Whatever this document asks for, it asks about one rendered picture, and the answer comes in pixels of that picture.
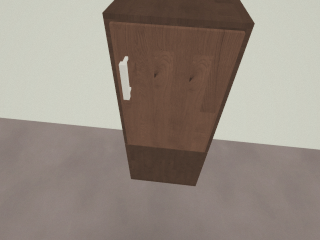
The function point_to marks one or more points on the handle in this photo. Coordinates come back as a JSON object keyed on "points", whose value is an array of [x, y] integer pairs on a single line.
{"points": [[123, 69]]}

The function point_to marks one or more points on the cupboard door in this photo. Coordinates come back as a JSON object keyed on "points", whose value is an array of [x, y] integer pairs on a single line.
{"points": [[178, 77]]}

